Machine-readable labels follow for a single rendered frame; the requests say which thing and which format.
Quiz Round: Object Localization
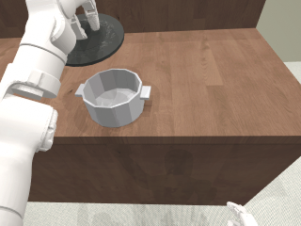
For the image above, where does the knob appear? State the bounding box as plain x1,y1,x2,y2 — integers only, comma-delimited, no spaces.
79,21,92,36

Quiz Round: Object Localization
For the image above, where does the lid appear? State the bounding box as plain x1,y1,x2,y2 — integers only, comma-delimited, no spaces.
65,13,125,67

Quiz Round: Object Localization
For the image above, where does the table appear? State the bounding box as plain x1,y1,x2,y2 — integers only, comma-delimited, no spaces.
0,0,301,206

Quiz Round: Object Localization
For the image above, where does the left robot hand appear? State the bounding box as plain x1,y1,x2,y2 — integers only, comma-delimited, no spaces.
71,0,100,40

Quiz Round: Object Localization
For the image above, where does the pot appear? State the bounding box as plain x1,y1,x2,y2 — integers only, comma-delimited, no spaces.
74,69,151,128

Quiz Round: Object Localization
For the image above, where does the right robot hand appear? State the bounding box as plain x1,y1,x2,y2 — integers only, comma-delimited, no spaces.
227,202,259,226

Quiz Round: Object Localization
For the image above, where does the robot left upper arm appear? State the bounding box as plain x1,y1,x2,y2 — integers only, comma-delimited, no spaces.
0,93,58,226

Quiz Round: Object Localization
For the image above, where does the left robot forearm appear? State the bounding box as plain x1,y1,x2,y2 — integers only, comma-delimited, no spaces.
0,0,76,104

